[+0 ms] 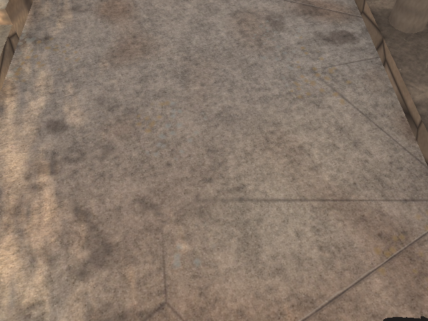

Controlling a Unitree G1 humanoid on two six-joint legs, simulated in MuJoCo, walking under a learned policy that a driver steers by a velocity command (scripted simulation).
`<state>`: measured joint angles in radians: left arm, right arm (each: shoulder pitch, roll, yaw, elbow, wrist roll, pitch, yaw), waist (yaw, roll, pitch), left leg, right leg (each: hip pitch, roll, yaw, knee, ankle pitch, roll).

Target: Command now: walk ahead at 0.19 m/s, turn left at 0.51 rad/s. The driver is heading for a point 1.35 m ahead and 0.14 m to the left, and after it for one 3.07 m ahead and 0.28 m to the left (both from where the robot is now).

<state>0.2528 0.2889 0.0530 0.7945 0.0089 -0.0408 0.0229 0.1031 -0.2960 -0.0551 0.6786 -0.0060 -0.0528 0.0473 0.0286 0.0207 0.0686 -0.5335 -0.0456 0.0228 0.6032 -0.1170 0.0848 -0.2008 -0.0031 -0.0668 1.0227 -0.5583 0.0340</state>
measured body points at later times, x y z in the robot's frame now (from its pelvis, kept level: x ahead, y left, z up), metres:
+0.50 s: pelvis +0.12 -0.05 +0.02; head +0.14 -0.06 +0.47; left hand +0.15 +0.26 -0.07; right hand +0.37 -0.27 -0.07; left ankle +0.10 +0.07 -0.67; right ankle +0.17 -0.16 -0.72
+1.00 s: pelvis +0.26 +0.07 +0.03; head +0.27 +0.09 +0.48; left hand +0.23 +0.36 -0.10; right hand +0.47 -0.13 -0.07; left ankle +0.21 +0.15 -0.72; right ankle +0.30 -0.08 -0.63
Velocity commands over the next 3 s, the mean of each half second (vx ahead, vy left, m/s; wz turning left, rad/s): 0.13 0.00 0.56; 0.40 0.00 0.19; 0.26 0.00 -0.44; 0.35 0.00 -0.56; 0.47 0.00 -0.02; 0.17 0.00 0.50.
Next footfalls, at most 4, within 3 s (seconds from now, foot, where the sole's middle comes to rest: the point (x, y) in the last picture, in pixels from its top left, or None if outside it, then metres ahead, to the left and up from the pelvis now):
0.40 right None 0.21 -0.15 -0.75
0.84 left None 0.24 0.17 -0.75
1.30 right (209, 255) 0.61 0.07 -0.75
1.76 left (140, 253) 0.61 0.29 -0.75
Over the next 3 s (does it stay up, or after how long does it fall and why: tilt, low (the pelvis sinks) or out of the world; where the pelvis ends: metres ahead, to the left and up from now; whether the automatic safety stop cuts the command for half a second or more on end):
stays up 1.02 0.04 0.02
